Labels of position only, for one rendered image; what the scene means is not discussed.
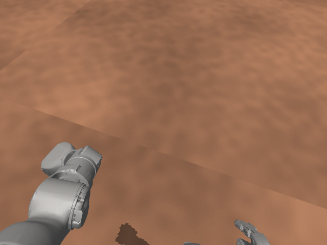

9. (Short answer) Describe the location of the left robot hand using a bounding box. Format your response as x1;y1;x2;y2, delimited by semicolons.
41;142;76;176

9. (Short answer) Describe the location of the left robot arm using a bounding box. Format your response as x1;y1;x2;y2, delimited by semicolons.
0;145;102;245

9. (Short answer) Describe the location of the right robot hand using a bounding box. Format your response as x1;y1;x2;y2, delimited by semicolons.
235;220;271;245

